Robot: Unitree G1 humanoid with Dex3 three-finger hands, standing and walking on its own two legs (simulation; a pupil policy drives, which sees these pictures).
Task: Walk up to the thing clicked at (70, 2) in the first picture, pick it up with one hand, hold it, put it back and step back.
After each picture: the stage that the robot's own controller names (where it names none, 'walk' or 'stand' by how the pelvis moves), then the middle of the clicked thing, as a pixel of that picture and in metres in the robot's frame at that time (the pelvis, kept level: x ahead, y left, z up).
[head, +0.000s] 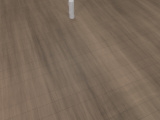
stand; (71, 9) +1.94 +0.18 -0.66
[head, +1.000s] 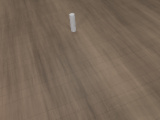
walk; (72, 22) +1.82 +0.29 -0.65
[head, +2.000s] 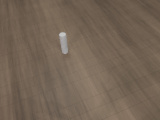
walk; (63, 43) +1.23 +0.28 -0.65
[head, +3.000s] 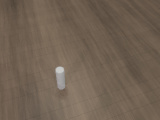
walk; (60, 78) +0.77 +0.21 -0.63
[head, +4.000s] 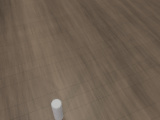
walk; (57, 110) +0.49 +0.17 -0.64
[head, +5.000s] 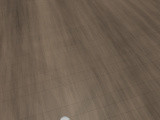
stand; out of the picture +0.40 +0.15 -0.65
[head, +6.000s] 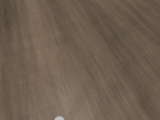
stand; out of the picture +0.39 +0.17 -0.66
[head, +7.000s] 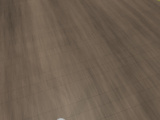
stand; out of the picture +0.39 +0.16 -0.66
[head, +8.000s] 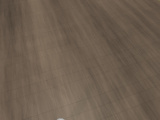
stand; out of the picture +0.39 +0.16 -0.66
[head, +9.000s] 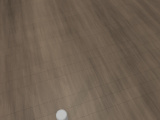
go down; out of the picture +0.40 +0.15 -0.65
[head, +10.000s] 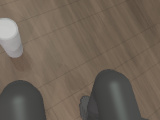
go down; (11, 41) +0.48 +0.20 -0.24
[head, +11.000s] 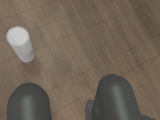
close in; (23, 47) +0.48 +0.19 -0.26
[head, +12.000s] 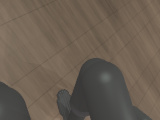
close in; out of the picture +0.46 +0.24 -0.17
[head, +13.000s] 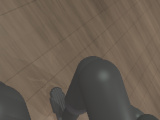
lift; out of the picture +0.46 +0.25 -0.17
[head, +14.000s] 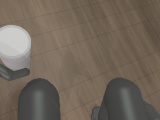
lift; (16, 57) +0.37 +0.23 -0.03
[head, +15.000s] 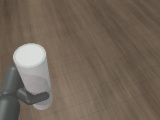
hold; (37, 82) +0.31 +0.15 +0.09
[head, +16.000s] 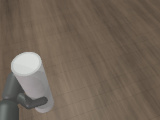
hold; (37, 87) +0.30 +0.16 +0.05
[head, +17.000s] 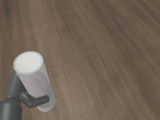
crouch; (39, 86) +0.31 +0.16 +0.04
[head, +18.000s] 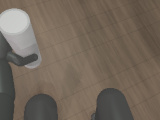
crouch; (25, 45) +0.44 +0.16 -0.04
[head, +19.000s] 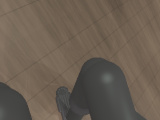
lower; out of the picture +0.45 +0.26 -0.18
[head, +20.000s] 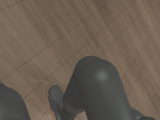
lower; out of the picture +0.46 +0.26 -0.17
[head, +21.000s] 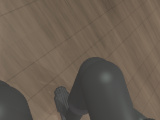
lower; out of the picture +0.45 +0.26 -0.17
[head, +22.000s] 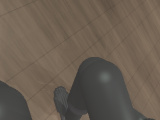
lower; out of the picture +0.44 +0.26 -0.17
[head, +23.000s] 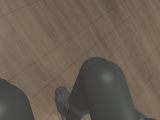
loosen; out of the picture +0.44 +0.25 -0.17
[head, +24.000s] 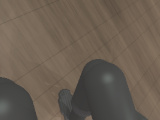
open; out of the picture +0.44 +0.23 -0.17
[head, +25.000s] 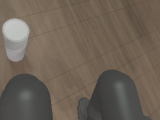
stand; (15, 44) +0.44 +0.21 -0.20
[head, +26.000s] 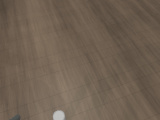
stand; out of the picture +0.38 +0.13 -0.57
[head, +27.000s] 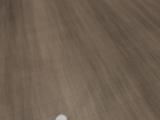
stand; out of the picture +0.39 +0.14 -0.60
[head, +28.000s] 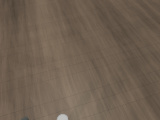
stand; out of the picture +0.38 +0.14 -0.60
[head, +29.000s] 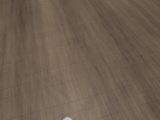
walk; out of the picture +0.40 +0.13 -0.66
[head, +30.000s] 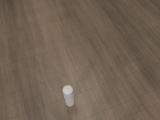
walk; (68, 96) +0.52 +0.14 -0.64
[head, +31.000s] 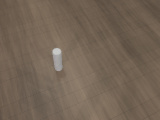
walk; (57, 60) +0.82 +0.18 -0.63
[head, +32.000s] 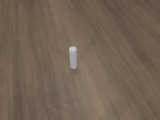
stand; (73, 58) +1.03 +0.15 -0.64
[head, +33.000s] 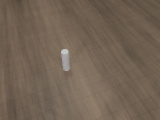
stand; (65, 60) +1.02 +0.18 -0.66
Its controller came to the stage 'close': yes
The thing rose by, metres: 0.69
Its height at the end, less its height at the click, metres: +0.00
